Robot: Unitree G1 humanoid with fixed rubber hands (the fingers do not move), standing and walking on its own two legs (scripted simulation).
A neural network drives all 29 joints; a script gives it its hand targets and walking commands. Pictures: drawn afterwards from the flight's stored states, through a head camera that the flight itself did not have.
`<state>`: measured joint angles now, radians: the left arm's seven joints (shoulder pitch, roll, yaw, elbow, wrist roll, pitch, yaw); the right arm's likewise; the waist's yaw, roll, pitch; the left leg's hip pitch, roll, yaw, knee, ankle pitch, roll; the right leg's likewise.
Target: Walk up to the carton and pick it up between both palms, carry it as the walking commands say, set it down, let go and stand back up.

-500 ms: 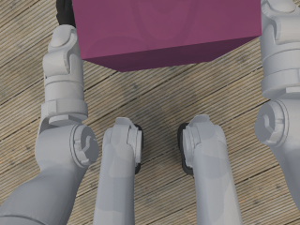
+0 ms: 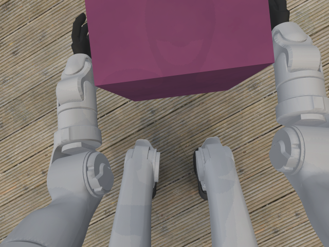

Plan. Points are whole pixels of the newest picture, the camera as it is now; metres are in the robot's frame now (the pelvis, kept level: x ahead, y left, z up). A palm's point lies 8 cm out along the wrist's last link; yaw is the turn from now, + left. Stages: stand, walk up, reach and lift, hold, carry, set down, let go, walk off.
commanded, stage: reach and lift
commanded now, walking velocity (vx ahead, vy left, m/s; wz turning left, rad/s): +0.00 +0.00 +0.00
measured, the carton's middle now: (176, 47) +0.53 -0.02 -0.15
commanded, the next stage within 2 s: none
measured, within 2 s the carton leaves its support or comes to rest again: neither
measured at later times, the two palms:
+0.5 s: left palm (64, 54) +0.48 +0.18 -0.01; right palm (294, 19) +0.50 -0.21 -0.01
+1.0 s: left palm (28, 51) +0.46 +0.18 +0.06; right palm (326, 4) +0.49 -0.20 +0.06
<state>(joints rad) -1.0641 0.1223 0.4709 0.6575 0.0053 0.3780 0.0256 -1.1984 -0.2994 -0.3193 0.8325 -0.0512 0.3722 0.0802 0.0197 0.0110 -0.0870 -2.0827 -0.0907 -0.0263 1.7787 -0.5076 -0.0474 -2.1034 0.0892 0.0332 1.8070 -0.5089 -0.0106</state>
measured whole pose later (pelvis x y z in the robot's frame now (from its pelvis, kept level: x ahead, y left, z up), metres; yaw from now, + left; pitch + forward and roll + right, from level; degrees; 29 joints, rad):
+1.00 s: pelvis +0.03 +0.00 +0.12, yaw -1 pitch +41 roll +1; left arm -0.75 0.05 0.43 0.61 0.04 0.35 -0.01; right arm -0.86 -0.17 -0.35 0.75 -0.10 0.35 0.11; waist 0.03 0.00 -0.23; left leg -1.62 -0.09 -0.06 1.36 -0.45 -0.03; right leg -1.63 0.10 0.06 1.38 -0.45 -0.01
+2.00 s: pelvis +0.08 +0.00 +0.25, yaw -2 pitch +25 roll +0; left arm -0.40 -0.04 0.41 0.45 0.11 0.38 -0.08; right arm -0.50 -0.06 -0.35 0.58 -0.15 0.36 0.15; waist 0.03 0.00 -0.17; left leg -0.92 -0.07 -0.09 0.78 -0.30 -0.01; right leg -0.93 0.08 0.10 0.79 -0.30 -0.01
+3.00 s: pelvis +0.10 +0.00 +0.30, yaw -3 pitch -2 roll +1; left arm -0.19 -0.06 0.32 0.20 0.15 0.66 -0.11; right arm -0.26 0.00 -0.30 0.32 -0.15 0.62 0.16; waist 0.05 0.00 -0.02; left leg -0.11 -0.04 -0.09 0.32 -0.17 0.00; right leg -0.14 0.06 0.12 0.36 -0.18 -0.03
